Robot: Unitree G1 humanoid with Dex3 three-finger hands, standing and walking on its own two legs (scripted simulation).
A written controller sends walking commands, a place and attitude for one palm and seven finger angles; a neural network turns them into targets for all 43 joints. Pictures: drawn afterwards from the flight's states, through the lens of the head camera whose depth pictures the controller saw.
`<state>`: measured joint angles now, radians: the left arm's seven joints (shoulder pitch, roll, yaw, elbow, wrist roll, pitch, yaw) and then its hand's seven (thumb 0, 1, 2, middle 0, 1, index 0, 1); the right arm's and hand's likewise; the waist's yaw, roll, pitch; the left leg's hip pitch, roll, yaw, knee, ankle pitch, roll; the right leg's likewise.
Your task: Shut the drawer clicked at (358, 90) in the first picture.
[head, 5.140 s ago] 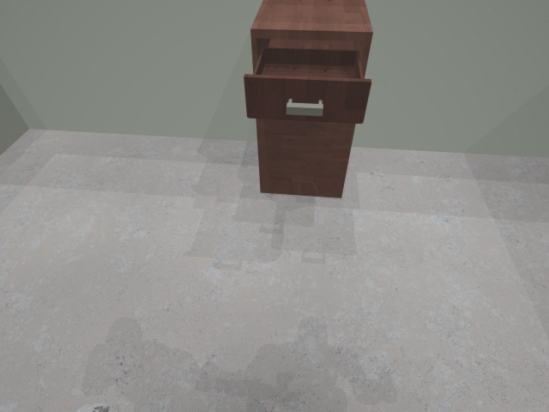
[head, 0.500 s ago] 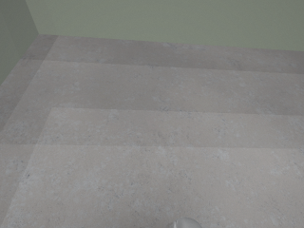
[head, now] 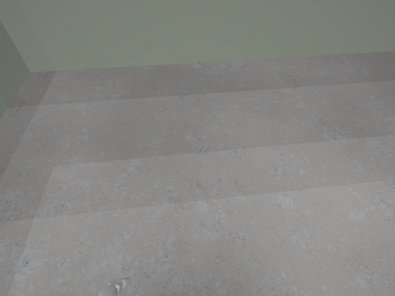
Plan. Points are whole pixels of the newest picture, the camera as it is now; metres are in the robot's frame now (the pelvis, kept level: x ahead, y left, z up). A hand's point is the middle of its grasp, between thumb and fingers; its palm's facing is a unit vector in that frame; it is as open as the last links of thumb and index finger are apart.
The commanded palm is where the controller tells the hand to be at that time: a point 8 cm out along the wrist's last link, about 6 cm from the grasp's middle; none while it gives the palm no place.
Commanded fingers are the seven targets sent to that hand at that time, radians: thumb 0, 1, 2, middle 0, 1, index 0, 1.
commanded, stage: turn to face it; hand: left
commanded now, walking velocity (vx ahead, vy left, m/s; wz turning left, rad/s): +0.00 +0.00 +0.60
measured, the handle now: out of the picture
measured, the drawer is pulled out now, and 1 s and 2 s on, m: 0.30 0.30 0.30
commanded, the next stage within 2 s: none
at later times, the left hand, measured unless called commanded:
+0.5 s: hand out of the picture -0.02 +0.26 -0.16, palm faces +0.31 -0.91 -0.27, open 7.4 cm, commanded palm none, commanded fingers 0.00 0.90 0.90 -0.20 -0.30 -0.20 -0.30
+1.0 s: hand out of the picture -0.14 +0.16 -0.16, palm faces +0.60 -0.77 -0.24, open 7.4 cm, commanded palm none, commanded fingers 0.00 0.90 0.90 -0.20 -0.30 -0.20 -0.30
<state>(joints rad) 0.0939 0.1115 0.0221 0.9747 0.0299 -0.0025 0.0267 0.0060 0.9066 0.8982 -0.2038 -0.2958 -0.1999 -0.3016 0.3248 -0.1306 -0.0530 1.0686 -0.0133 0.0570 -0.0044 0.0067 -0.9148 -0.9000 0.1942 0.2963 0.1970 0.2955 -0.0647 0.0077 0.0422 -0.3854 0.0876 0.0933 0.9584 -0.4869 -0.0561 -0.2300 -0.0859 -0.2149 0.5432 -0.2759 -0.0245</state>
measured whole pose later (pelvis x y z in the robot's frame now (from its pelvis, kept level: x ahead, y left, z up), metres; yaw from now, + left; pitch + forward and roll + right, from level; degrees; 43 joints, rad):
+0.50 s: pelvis -0.03 +0.02 +0.01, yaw +16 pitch +1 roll -2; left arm 0.21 0.25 0.09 0.95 0.02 0.06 0.02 0.01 0.91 0.90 -0.20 -0.30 -0.19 -0.30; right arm 0.21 -0.22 -0.08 0.92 -0.02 0.03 0.00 0.01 -0.91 -0.90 0.20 0.30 0.20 0.30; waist -0.02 0.00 0.04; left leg -0.32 -0.04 -0.02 0.45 -0.13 0.06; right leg -0.41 -0.06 -0.01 0.93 -0.40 0.08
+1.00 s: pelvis -0.05 -0.02 +0.00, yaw +36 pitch +0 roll +2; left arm 0.28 0.19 0.04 0.90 0.03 0.01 0.02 0.01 0.90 0.90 -0.21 -0.30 -0.20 -0.30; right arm 0.12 -0.25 -0.08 0.93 -0.02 0.09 0.03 0.01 -0.91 -0.90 0.19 0.30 0.20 0.30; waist 0.03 -0.02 0.09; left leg -0.38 0.04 0.06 0.82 -0.43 -0.07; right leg -0.20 -0.16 -0.23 0.55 -0.33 0.02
